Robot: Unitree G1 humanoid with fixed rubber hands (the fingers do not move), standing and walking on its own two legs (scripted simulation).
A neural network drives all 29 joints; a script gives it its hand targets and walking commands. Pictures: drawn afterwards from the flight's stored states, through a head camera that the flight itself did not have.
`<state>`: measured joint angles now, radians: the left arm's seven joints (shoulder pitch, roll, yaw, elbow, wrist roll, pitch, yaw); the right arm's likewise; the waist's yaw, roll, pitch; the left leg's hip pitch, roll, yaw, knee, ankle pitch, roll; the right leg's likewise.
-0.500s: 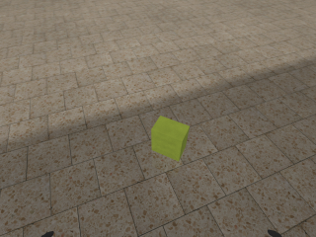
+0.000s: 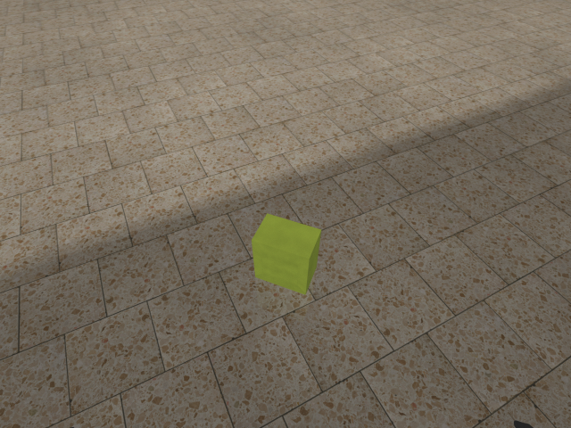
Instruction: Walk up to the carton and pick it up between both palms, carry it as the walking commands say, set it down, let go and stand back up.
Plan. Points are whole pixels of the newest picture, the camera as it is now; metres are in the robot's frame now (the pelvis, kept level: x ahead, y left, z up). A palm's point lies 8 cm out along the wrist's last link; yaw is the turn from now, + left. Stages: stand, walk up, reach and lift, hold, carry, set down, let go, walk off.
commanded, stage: walk up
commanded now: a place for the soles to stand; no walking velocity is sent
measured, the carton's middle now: (286, 254) +0.85 -0.02 -0.65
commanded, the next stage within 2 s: none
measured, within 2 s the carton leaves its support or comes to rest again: neither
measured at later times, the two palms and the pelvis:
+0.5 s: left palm (85, 389) +0.22 +0.31 -0.10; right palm (516, 353) +0.25 -0.36 -0.08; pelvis +0.15 -0.03 -0.02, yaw -5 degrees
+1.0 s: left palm (148, 272) +0.42 +0.27 -0.10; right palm (491, 333) +0.30 -0.36 -0.13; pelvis +0.26 -0.03 -0.03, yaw -8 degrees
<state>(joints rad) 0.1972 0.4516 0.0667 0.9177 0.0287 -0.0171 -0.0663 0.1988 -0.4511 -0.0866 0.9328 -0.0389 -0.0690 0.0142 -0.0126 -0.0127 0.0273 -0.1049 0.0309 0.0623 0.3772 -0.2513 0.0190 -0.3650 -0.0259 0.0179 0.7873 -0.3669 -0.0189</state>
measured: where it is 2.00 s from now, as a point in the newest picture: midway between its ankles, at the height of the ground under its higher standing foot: (259, 396)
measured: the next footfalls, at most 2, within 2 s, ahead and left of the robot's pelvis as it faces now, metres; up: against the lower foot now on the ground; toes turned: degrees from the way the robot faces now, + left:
right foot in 0.12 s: +0.13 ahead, -0.16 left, +0.00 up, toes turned -5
left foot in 0.48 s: +0.31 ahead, +0.10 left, +0.00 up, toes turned -7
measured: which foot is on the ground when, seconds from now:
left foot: down 0.00-0.12, up 0.14-0.46, down 0.48-1.00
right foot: up 0.00-0.10, down 0.12-0.50, up 0.52-0.76, down 0.78-1.00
